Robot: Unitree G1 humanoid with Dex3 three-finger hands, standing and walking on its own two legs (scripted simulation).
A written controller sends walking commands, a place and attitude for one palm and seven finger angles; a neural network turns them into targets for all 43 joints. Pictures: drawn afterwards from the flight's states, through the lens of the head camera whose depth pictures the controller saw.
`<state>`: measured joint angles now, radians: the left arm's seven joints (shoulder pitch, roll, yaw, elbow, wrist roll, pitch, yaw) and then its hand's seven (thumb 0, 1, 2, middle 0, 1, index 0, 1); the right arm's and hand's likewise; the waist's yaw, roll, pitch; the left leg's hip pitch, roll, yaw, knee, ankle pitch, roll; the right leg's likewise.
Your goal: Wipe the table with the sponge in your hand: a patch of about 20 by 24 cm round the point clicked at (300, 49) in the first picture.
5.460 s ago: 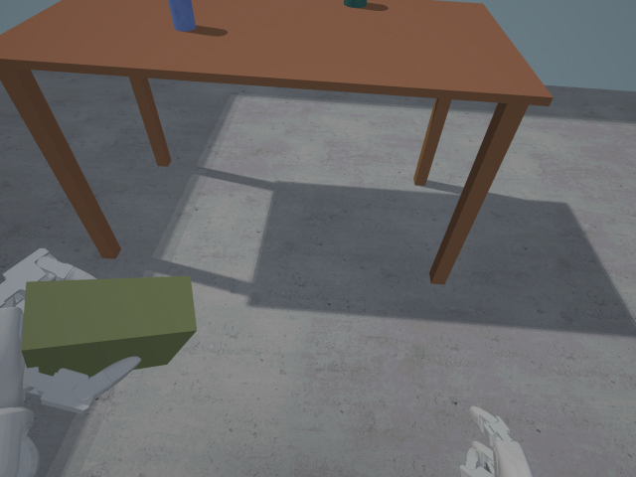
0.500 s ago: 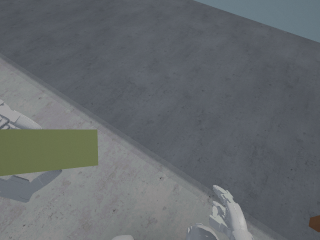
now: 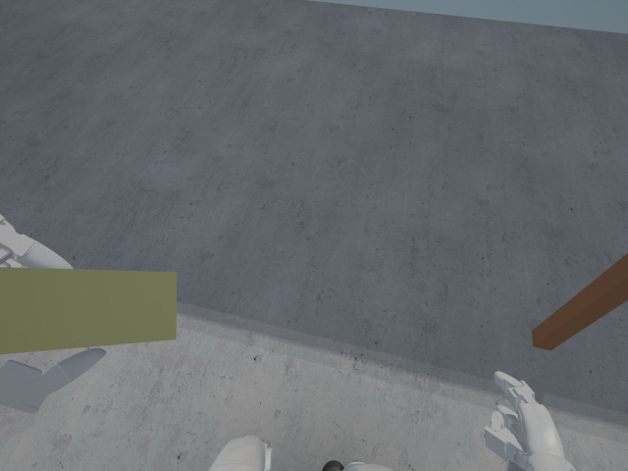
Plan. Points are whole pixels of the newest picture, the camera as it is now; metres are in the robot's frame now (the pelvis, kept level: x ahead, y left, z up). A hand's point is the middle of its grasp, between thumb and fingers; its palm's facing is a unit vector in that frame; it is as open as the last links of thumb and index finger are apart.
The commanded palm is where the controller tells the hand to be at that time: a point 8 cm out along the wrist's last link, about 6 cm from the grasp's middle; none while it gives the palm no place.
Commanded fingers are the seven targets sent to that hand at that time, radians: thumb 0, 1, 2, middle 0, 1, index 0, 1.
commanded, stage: turn to face it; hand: left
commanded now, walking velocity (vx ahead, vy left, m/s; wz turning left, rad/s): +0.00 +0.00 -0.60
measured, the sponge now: (100, 313) +0.23 +0.19 +0.17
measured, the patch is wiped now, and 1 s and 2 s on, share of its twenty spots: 0.00 0.00 0.00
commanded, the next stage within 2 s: none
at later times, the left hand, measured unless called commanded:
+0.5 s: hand (26, 354) +0.19 +0.22 +0.19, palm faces +0.20 -0.86 -0.46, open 9.9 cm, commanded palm +0.16 +0.25 +0.18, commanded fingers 0.00 0.10 1.30 -1.20 -1.60 -1.20 -1.60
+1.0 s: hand (206, 406) +0.16 +0.08 +0.18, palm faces -0.15 -0.81 -0.56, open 9.9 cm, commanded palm +0.14 +0.14 +0.18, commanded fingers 0.00 0.10 1.30 -1.20 -1.60 -1.20 -1.60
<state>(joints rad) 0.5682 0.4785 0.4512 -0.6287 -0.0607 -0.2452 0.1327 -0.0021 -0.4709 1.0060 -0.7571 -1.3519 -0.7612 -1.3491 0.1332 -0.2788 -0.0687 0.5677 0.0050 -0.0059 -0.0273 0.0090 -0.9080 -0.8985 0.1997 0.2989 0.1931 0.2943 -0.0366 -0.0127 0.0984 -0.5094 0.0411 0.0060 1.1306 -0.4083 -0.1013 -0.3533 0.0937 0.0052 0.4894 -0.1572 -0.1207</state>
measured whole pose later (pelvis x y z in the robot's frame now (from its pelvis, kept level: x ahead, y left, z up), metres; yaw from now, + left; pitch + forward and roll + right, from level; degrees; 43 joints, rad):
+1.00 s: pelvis -0.15 +0.00 -0.01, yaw -35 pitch +1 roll +0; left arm 0.60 0.47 0.49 -0.64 -0.05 -0.21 0.14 0.00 -0.47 1.01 -0.75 -1.36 -0.76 -1.35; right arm 0.16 -0.28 -0.06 0.55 0.02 0.05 -0.02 0.01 -0.91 -0.90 0.20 0.30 0.19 0.29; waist -0.01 -0.01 0.10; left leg -0.38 0.05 0.07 0.75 -0.40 -0.08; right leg -0.36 0.08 0.06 0.56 -0.20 -0.04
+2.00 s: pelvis -0.32 +0.03 +0.00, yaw -69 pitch +2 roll +2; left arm 0.47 0.38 0.33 -0.53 -0.04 -0.17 0.13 0.00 -0.48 1.01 -0.75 -1.36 -0.75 -1.35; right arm 0.15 -0.23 0.00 0.51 0.02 0.08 -0.01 0.01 -0.91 -0.90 0.20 0.30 0.19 0.29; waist 0.05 -0.04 0.01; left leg -0.27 0.01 0.02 0.61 -0.43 -0.05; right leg -0.35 0.15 0.15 0.41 -0.07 -0.09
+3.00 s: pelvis -0.43 +0.17 -0.02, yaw -107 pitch -2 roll +0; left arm 0.38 0.37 0.34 -0.52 -0.02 -0.15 0.14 0.00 -0.47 1.01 -0.75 -1.36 -0.75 -1.35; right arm 0.19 -0.14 0.05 0.51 0.02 -0.05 0.02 0.01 -0.90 -0.90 0.21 0.30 0.20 0.30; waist 0.07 0.05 0.13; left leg -0.30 0.25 0.18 0.68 -0.31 -0.11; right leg -0.31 -0.01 -0.09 0.67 -0.33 0.03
